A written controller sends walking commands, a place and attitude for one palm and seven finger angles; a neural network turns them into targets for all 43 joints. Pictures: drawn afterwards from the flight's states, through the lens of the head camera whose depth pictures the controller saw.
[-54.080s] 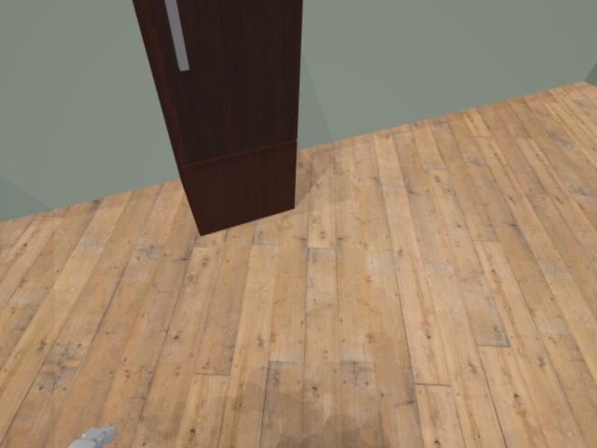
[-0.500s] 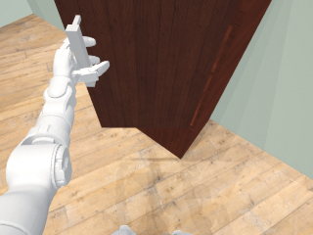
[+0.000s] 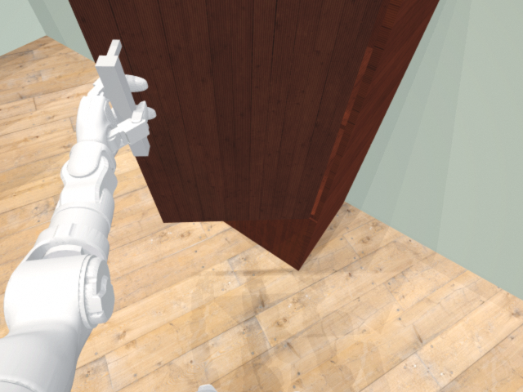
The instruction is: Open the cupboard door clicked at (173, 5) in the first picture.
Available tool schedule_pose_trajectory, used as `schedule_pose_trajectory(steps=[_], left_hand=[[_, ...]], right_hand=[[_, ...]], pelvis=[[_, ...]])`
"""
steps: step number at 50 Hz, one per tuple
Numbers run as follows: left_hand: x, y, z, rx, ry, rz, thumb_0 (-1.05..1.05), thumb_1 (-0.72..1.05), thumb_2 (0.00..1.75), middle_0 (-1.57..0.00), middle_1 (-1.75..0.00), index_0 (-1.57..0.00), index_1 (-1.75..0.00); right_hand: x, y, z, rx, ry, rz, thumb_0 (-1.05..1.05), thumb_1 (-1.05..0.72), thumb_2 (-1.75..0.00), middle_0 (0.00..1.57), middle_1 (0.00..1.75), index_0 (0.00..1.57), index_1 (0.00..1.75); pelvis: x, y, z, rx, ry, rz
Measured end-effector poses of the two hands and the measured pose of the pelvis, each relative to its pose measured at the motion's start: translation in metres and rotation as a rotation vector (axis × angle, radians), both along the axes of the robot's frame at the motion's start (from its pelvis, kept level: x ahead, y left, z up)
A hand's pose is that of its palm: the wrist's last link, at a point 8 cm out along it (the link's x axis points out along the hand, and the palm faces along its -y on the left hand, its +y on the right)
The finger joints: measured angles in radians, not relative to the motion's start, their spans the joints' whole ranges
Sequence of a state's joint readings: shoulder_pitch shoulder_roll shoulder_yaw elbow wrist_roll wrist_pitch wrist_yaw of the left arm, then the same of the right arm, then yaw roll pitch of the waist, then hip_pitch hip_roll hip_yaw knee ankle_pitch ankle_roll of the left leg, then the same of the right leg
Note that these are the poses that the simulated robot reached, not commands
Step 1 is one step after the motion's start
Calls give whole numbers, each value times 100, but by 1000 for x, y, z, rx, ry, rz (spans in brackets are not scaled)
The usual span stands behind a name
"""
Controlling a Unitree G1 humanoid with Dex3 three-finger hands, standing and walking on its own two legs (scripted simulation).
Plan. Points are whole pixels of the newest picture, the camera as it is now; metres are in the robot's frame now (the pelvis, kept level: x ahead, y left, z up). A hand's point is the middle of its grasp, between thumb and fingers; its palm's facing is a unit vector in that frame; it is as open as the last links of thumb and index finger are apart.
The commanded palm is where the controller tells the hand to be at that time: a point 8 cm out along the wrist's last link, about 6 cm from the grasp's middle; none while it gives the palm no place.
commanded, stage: pull the door open along its arc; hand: left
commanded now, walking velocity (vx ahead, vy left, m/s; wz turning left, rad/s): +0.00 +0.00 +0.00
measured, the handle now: (129, 102) +0.54 +0.17 +0.13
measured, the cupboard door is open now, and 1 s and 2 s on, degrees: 38 76 77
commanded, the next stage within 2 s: open thumb and fingers to let go in 1.00 s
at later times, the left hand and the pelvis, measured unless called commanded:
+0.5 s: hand (155, 189) +0.37 +0.12 +0.13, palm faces +0.11 -0.99 +0.06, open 6.2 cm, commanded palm +0.32 +0.18 +0.13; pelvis +0.01 -0.01 +0.02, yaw -1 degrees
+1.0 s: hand (217, 252) +0.28 +0.04 +0.13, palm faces +0.35 -0.94 -0.02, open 6.3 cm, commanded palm +0.21 +0.07 +0.13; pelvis +0.01 -0.04 +0.02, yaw +3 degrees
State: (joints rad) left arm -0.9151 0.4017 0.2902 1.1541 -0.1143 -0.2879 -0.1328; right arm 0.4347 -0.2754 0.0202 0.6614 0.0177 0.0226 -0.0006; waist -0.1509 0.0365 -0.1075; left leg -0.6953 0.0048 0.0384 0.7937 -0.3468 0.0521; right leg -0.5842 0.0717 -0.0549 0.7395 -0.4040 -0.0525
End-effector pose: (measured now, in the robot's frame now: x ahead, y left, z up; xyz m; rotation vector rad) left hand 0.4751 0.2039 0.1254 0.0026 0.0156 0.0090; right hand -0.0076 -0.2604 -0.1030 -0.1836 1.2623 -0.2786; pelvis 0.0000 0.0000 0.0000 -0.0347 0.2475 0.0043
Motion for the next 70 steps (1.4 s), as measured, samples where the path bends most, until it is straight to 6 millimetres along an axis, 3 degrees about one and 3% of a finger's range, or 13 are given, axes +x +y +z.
schedule_pose_trajectory(steps=[10, 18, 25, 31, 37, 44, 53, 63, 70], left_hand=[[-31, -3, -2, -4, -31, -17, 0, 71, 75, -36, -135, -36, -135], [-88, -14, -3, -19, -59, -59, 0, 67, 71, -37, -135, -34, -135], [-132, -35, -3, -64, -36, 100, 0, 65, 71, -36, -135, -36, -133], [-164, -57, -1, -49, -10, 207, 0, 66, 72, -34, -134, -36, -133], [-194, -81, 1, -52, 11, 302, 1, 66, 73, -32, -133, -35, -133], [-221, -108, 2, -30, 18, 376, 0, 67, 74, -31, -132, -34, -133], [-246, -129, 3, 14, 9, 322, 0, 66, 71, -31, -131, -33, -133], [-243, -130, 2, 13, -1, 370, 0, 60, 75, -35, -132, -35, -133], [-245, -124, 4, -2, -11, 384, 0, 35, 66, -35, -130, -35, -130]], right_hand=[[33, 1, 2, 37, -94, -6, 1, -91, -90, 20, 30, 20, 30], [97, 1, 18, 52, -281, 48, 1, -91, -90, 20, 30, 20, 30], [157, 10, 36, 71, -440, 143, 1, -91, -90, 20, 30, 20, 30], [186, 20, 47, 99, -505, 209, 1, -91, -90, 20, 30, 20, 30], [193, 25, 48, 119, -504, 247, 1, -91, -90, 20, 30, 20, 30], [186, 19, 38, 135, -456, 262, 1, -91, -90, 20, 30, 20, 30], [179, 9, 31, 155, -443, 252, 1, -91, -90, 20, 30, 20, 30], [189, 5, 31, 135, -452, 292, 2, -91, -90, 19, 30, 20, 30], [196, 11, 37, 143, -470, 307, 1, -91, -90, 19, 30, 20, 30]], pelvis=[[13, -2, 7, 13, -41, -28], [19, -6, 13, 23, -104, -36], [13, -10, 15, 31, -148, -22], [9, -18, 17, 39, -181, -7], [8, -26, 18, 44, -214, 11], [6, -35, 17, 50, -240, 31], [6, -46, 16, 57, -261, 39], [0, -52, 16, 61, -274, 60], [-1, -52, 18, 65, -273, 61]])
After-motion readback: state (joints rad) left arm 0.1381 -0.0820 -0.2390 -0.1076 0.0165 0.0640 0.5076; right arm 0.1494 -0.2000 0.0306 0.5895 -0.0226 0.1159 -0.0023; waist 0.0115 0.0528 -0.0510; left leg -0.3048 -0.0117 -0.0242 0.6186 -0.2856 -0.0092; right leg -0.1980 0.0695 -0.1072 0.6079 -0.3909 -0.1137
